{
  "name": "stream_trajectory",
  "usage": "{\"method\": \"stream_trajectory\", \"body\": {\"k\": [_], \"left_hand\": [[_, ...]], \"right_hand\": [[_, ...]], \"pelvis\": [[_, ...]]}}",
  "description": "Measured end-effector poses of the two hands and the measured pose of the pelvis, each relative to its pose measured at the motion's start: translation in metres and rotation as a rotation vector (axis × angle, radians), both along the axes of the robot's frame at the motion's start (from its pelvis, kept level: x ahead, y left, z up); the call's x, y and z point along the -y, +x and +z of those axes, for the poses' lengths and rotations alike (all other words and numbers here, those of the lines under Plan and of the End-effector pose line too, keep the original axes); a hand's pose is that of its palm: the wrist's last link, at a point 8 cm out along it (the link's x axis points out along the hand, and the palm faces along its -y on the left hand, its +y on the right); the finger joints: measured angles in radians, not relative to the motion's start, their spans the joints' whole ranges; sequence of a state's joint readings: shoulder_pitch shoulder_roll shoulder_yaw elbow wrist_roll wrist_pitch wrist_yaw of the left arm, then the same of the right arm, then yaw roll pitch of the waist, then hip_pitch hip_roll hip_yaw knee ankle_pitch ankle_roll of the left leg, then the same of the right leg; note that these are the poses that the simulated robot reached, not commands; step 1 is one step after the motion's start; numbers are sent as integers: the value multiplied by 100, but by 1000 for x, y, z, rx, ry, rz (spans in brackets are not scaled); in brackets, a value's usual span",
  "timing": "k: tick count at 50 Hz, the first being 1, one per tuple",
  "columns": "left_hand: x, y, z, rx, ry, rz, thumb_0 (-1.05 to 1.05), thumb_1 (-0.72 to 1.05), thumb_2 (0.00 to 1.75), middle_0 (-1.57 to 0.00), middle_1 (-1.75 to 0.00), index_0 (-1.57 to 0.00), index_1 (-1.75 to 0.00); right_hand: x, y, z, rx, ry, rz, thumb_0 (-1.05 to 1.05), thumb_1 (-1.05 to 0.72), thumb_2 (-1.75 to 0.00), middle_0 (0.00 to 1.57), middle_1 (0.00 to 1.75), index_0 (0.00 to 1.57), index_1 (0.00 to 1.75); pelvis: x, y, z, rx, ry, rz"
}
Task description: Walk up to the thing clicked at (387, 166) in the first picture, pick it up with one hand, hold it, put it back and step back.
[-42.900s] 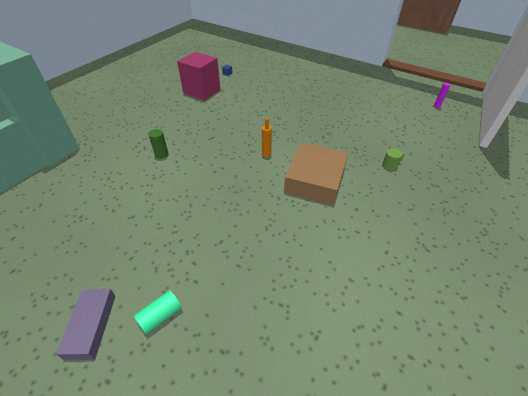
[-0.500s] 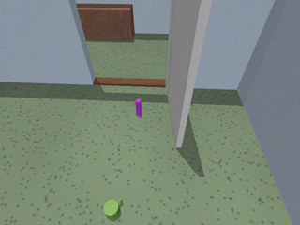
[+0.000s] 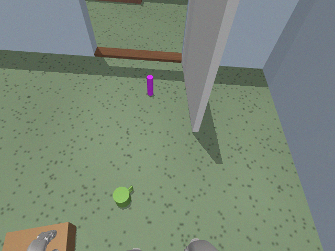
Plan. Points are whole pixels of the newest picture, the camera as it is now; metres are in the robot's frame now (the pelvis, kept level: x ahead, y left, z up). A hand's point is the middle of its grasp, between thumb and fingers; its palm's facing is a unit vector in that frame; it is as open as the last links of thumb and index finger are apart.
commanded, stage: step back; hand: left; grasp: from above
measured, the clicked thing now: (124, 194) +0.47 +0.21 -0.71
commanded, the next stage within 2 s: none
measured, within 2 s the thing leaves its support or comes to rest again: neither
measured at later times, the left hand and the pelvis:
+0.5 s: hand out of the picture +0.00 +0.23 -0.12, palm faces -0.06 -0.91 -0.41, open 7.4 cm; pelvis -0.11 -0.02 +0.01, yaw -4 degrees
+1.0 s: hand out of the picture -0.15 +0.26 -0.15, palm faces -0.05 -0.92 -0.39, open 7.4 cm; pelvis -0.25 -0.01 +0.00, yaw -4 degrees
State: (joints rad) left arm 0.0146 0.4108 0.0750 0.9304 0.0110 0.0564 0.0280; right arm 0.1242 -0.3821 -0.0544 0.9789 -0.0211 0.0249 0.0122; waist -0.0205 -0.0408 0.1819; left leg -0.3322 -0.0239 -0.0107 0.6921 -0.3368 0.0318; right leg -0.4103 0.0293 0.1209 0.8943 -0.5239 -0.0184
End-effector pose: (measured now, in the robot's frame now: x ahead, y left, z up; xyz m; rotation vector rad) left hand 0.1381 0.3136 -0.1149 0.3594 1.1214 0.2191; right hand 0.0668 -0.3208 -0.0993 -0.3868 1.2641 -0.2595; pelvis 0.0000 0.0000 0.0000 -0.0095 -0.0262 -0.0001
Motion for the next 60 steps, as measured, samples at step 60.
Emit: {"method": "stream_trajectory", "body": {"k": [60], "left_hand": [[36, -380, 26, -71, 34, -16, 1, 90, 90, -20, -30, -20, -30]], "right_hand": [[27, -294, -6, 147, 44, -7, 0, -91, -90, 20, 30, 21, 30]], "pelvis": [[28, -321, 5, 20, 31, -63]]}}
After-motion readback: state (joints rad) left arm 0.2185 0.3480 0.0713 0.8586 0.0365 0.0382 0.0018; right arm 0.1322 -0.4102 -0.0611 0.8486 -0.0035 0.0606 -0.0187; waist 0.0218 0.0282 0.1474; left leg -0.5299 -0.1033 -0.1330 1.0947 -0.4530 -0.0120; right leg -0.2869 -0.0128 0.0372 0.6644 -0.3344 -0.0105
